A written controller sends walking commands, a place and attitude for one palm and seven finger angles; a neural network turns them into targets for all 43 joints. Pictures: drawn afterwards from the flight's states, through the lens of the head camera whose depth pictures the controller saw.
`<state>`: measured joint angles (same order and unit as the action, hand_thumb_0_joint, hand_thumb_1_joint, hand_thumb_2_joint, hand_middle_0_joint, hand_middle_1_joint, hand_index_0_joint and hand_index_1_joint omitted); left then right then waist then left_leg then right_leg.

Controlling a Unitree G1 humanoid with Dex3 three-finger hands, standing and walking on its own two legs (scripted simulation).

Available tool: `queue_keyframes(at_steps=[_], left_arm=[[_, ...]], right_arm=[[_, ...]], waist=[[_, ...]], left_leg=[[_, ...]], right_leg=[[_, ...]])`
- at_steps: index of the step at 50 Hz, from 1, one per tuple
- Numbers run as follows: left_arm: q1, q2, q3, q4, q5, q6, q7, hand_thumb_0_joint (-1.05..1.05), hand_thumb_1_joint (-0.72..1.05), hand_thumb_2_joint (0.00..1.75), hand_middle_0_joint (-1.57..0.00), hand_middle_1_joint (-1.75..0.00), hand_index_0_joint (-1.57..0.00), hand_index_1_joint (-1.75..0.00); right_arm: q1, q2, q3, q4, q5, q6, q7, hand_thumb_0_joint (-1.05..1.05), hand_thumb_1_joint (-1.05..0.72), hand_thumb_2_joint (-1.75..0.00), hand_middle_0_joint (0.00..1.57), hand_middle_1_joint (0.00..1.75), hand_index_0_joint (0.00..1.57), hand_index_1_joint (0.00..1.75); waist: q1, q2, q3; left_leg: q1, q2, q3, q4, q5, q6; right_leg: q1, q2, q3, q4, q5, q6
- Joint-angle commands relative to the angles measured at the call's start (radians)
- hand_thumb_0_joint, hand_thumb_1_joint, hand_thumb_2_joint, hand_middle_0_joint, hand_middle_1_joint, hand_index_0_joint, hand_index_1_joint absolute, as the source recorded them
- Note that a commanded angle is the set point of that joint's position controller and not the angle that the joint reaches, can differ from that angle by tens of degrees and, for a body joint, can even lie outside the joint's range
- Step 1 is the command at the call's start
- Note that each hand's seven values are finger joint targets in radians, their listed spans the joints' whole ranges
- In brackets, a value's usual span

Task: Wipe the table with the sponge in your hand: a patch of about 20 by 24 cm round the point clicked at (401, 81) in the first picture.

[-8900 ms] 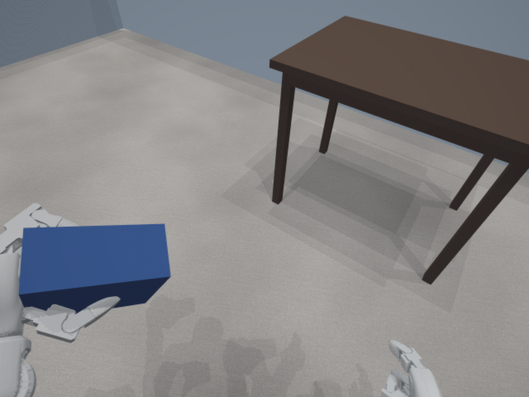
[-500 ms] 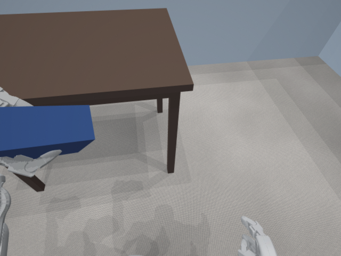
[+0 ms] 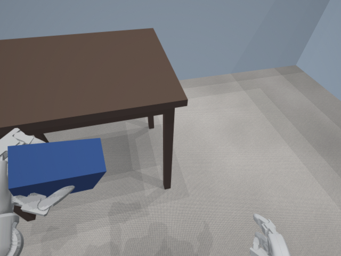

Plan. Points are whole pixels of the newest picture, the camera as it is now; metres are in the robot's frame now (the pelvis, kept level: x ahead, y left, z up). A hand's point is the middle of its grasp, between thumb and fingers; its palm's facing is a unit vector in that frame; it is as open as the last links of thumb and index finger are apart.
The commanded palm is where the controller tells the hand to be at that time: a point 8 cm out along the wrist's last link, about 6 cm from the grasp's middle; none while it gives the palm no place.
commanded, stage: shuffle to correct the standing spot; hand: left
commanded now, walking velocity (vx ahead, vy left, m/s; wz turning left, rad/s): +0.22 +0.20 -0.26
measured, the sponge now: (72, 169) +0.23 +0.21 +0.14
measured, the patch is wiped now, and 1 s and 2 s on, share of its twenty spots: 0.00 0.00 0.00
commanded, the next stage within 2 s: come to a stop and stand still in 1.14 s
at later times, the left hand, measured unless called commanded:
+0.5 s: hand (66, 114) +0.35 +0.26 +0.17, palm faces +0.31 -0.86 -0.42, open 10.0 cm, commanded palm +0.29 +0.31 +0.18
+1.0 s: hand (48, 77) +0.46 +0.35 +0.18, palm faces +0.24 -0.87 -0.44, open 10.0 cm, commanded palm +0.41 +0.41 +0.18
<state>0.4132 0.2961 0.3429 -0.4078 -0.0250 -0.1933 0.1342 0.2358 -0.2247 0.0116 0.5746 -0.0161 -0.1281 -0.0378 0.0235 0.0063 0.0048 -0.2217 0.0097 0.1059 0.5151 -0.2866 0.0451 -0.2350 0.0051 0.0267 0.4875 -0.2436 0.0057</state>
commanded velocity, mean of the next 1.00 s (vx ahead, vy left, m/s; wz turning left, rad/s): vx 0.16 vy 0.20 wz -0.11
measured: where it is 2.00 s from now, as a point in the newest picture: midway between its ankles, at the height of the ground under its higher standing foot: (123, 253)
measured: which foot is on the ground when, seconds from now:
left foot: down 0.00-0.54, up 0.56-0.96, down 0.98-1.00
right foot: down 0.00-0.36, up 0.38-0.52, down 0.54-0.98, up 1.00-1.00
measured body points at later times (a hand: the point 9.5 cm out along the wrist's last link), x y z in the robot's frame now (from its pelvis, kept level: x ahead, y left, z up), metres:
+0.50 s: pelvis +0.10 +0.05 -0.02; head +0.13 +0.04 +0.43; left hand +0.33 +0.31 +0.19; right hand +0.24 -0.20 -0.10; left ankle +0.00 +0.09 -0.74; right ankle +0.12 -0.02 -0.70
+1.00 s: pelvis +0.21 +0.16 -0.01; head +0.23 +0.15 +0.43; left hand +0.44 +0.40 +0.20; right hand +0.33 -0.12 -0.09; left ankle +0.27 +0.28 -0.74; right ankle +0.17 +0.02 -0.73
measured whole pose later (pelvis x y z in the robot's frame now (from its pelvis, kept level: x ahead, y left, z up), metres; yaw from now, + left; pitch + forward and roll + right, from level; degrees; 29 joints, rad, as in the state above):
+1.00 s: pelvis +0.21 +0.16 -0.01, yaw -9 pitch -2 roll +2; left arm 0.46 0.40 0.40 -0.54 -0.05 -0.21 0.13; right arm 0.20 -0.22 -0.05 0.58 0.01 -0.09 -0.03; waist -0.02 -0.02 0.08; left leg -0.29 0.04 0.10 0.58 -0.24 0.01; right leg -0.26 -0.11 -0.04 0.72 -0.41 0.04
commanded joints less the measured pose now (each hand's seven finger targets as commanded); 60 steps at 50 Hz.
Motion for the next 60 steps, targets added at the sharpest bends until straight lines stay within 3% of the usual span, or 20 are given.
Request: queue_keyframes(at_steps=[1,7,13,15,17,19,22,24,26,27,28,29,31,34,44,47,50,53,58,60], left_arm=[[-0.158,0.224,0.105,-0.244,0.004,-0.076,0.013,0.0,0.1,1.3,-1.2,-1.6,-1.2,-1.6],[-0.085,0.249,0.168,-0.261,-0.018,-0.084,0.022,0.0,0.1,1.3,-1.2,-1.6,-1.2,-1.6],[-0.036,0.237,0.158,-0.255,-0.017,-0.088,0.034,0.0,0.1,1.3,-1.2,-1.6,-1.2,-1.6],[-0.047,0.249,0.175,-0.288,-0.022,-0.086,0.034,0.0,0.1,1.3,-1.2,-1.6,-1.2,-1.6],[-0.038,0.241,0.163,-0.345,-0.042,-0.079,0.018,0.0,0.1,1.3,-1.2,-1.6,-1.2,-1.6],[-0.08,0.263,0.162,-0.388,-0.025,-0.096,0.018,0.0,0.1,1.3,-1.2,-1.6,-1.2,-1.6],[-0.095,0.254,0.153,-0.396,-0.029,-0.082,0.024,0.0,0.1,1.3,-1.2,-1.6,-1.2,-1.6],[-0.05,0.274,0.178,-0.353,-0.042,-0.06,0.032,0.0,0.1,1.3,-1.2,-1.6,-1.2,-1.6],[0.05,0.287,0.198,-0.318,-0.042,-0.047,0.034,0.0,0.1,1.3,-1.2,-1.6,-1.2,-1.6],[0.032,0.29,0.214,-0.318,-0.061,-0.069,0.022,0.0,0.1,1.3,-1.2,-1.6,-1.2,-1.6],[0.047,0.323,0.269,-0.332,-0.049,-0.084,0.022,0.0,0.1,1.3,-1.2,-1.6,-1.2,-1.6],[0.066,0.371,0.324,-0.315,-0.035,-0.096,0.021,0.0,0.1,1.3,-1.2,-1.6,-1.2,-1.6],[0.136,0.297,0.282,-0.282,-0.045,-0.105,-0.018,0.0,0.1,1.3,-1.2,-1.6,-1.2,-1.6],[0.03,0.258,0.22,-0.237,-0.031,-0.113,-0.022,0.0,0.1,1.3,-1.2,-1.6,-1.2,-1.6],[-0.013,0.273,0.188,-0.249,-0.021,-0.078,0.012,0.0,0.1,1.3,-1.2,-1.6,-1.2,-1.6],[-0.01,0.265,0.186,-0.341,-0.03,-0.079,0.014,0.0,0.1,1.3,-1.2,-1.6,-1.2,-1.6],[0.0,0.267,0.186,-0.368,-0.033,-0.088,0.019,0.0,0.1,1.3,-1.2,-1.6,-1.2,-1.6],[-0.011,0.271,0.189,-0.418,-0.026,-0.069,0.032,0.0,0.1,1.3,-1.2,-1.6,-1.2,-1.6],[0.017,0.256,0.163,-0.401,-0.031,-0.04,0.045,0.0,0.1,1.3,-1.2,-1.6,-1.2,-1.6],[0.064,0.302,0.194,-0.333,-0.024,-0.031,0.053,0.0,0.1,1.3,-1.2,-1.6,-1.2,-1.6]], right_arm=[[-0.122,-0.118,-0.041,-0.179,0.003,-0.052,-0.014,0.0,-0.9,-0.9,0.2,0.3,0.2,0.3],[-0.13,-0.104,-0.035,-0.194,0.008,-0.038,-0.009,0.0,-0.9,-0.9,0.2,0.3,0.2,0.3],[-0.13,-0.107,-0.053,-0.176,0.023,-0.006,0.023,0.0,-0.9,-0.9,0.2,0.3,0.2,0.3],[-0.124,-0.113,-0.054,-0.158,0.028,0.008,0.026,0.0,-0.9,-0.9,0.2,0.3,0.2,0.3],[-0.104,-0.123,-0.061,-0.168,0.036,0.017,0.016,0.0,-0.9,-0.9,0.2,0.3,0.2,0.3],[-0.078,-0.1,-0.07,-0.186,0.025,-0.01,0.034,0.0,-0.9,-0.9,0.2,0.3,0.2,0.3],[-0.116,-0.107,-0.072,-0.185,0.011,-0.026,0.038,0.0,-0.9,-0.9,0.2,0.3,0.2,0.3],[-0.156,-0.111,-0.068,-0.193,0.01,-0.016,0.035,0.0,-0.9,-0.9,0.2,0.3,0.2,0.3],[-0.173,-0.104,-0.066,-0.176,0.028,-0.007,0.031,0.0,-0.9,-0.9,0.2,0.3,0.2,0.3],[-0.182,-0.107,-0.069,-0.18,0.026,-0.006,0.025,0.0,-0.9,-0.9,0.2,0.3,0.2,0.3],[-0.155,-0.136,-0.068,-0.178,-0.006,0.011,0.026,0.0,-0.9,-0.9,0.2,0.3,0.2,0.3],[-0.131,-0.113,-0.071,-0.162,-0.012,0.026,0.035,0.0,-0.9,-0.9,0.2,0.3,0.2,0.3],[-0.122,-0.107,-0.077,-0.149,0.017,0.06,0.061,0.0,-0.9,-0.9,0.2,0.3,0.2,0.3],[-0.12,-0.113,-0.068,-0.118,0.03,0.057,0.061,0.0,-0.9,-0.9,0.2,0.3,0.2,0.3],[-0.146,-0.061,-0.07,-0.138,0.028,-0.019,0.006,0.0,-0.9,-0.9,0.2,0.3,0.2,0.3],[-0.135,-0.093,-0.085,-0.16,0.033,-0.023,-0.004,0.0,-0.9,-0.9,0.2,0.3,0.2,0.3],[-0.112,-0.119,-0.095,-0.186,0.037,-0.03,0.008,0.0,-0.9,-0.9,0.2,0.3,0.2,0.3],[-0.127,-0.089,-0.07,-0.146,0.021,-0.041,0.012,0.0,-0.9,-0.9,0.2,0.3,0.2,0.3],[-0.153,-0.106,-0.04,-0.151,0.021,-0.052,0.021,0.0,-0.9,-0.9,0.2,0.3,0.2,0.3],[-0.134,-0.085,-0.035,-0.16,0.018,-0.021,0.023,0.0,-0.9,-0.9,0.2,0.3,0.2,0.3]], waist=[[-0.03,0.082,-0.004],[-0.023,0.081,-0.075],[-0.018,-0.186,-0.111],[-0.047,-0.035,-0.102],[-0.082,0.265,-0.108],[-0.086,0.22,-0.074],[-0.062,0.155,-0.004],[-0.027,0.172,-0.057],[0.051,-0.089,-0.222],[0.008,-0.203,-0.275],[-0.002,-0.019,-0.257],[-0.018,0.12,-0.157],[-0.018,-0.004,-0.082],[-0.051,-0.061,-0.038],[0.001,-0.255,-0.065],[-0.017,-0.036,-0.086],[-0.02,0.246,-0.12],[-0.025,0.333,-0.132],[-0.013,0.173,-0.111],[-0.018,-0.12,-0.151]], left_leg=[[-0.039,0.088,-0.138,-0.17,-0.262,0.023],[-0.018,0.094,-0.101,-0.048,0.019,0.025],[-0.272,-0.005,-0.027,0.276,-0.106,-0.032],[-0.065,0.03,-0.085,0.059,-0.04,-0.008],[0.376,0.154,-0.261,-0.073,0.543,0.026],[0.553,0.21,-0.305,-0.09,0.787,0.032],[0.324,0.118,-0.114,-0.151,0.716,-0.071],[0.025,0.042,0.043,0.031,0.835,-0.096],[-0.266,-0.011,0.048,0.736,0.553,-0.095],[-0.473,-0.075,-0.043,1.022,-0.151,-0.031],[-0.525,-0.022,-0.212,1.082,-0.176,-0.019],[-0.546,0.036,-0.234,1.054,-0.126,-0.03],[-0.549,0.065,-0.202,1.012,-0.011,-0.062],[-0.471,0.107,-0.167,0.848,0.075,-0.076],[-0.065,0.003,0.068,0.111,0.106,-0.036],[0.076,0.034,-0.024,-0.052,0.115,-0.007],[0.211,0.284,-0.371,-0.151,0.525,0.144],[0.153,0.195,-0.186,-0.093,0.534,0.128],[-0.102,0.137,-0.113,-0.015,0.272,0.033],[-0.303,0.016,-0.046,0.292,0.039,-0.026]], right_leg=[[-0.077,-0.014,0.027,0.014,-0.115,-0.061],[-0.008,-0.023,0.008,0.123,0.128,-0.08],[0.265,-0.266,0.385,0.024,0.503,-0.215],[0.082,-0.213,0.278,0.164,0.425,-0.144],[-0.381,0.018,-0.058,0.551,-0.02,-0.01],[-0.677,0.035,-0.086,0.807,-0.351,-0.031],[-0.514,0.004,-0.226,0.546,-0.233,-0.039],[0.04,0.054,-0.358,0.162,0.005,-0.052],[0.499,-0.122,-0.128,-0.007,0.324,-0.186],[0.531,-0.341,0.318,0.019,0.634,-0.273],[0.401,-0.46,0.517,-0.063,0.466,-0.276],[0.243,-0.441,0.477,-0.112,0.271,-0.246],[0.12,-0.351,0.331,-0.172,0.168,-0.077],[-0.016,-0.294,0.109,-0.188,0.258,-0.148],[0.06,-0.257,-0.003,-0.09,0.205,-0.08],[0.014,-0.204,-0.018,0.124,0.149,-0.037],[-0.289,-0.034,-0.084,0.593,-0.398,0.012],[-0.244,-0.072,-0.119,0.473,-0.267,0.011],[0.128,-0.054,-0.155,-0.015,0.053,0.002],[0.28,-0.317,0.188,-0.111,0.327,-0.105]])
